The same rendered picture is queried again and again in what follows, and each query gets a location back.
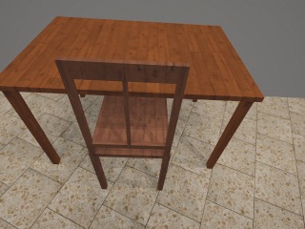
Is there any chair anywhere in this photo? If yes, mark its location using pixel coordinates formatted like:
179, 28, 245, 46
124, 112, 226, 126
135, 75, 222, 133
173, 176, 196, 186
54, 56, 191, 191

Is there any table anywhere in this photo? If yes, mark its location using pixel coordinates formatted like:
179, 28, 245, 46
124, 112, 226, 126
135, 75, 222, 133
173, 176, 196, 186
0, 16, 265, 169

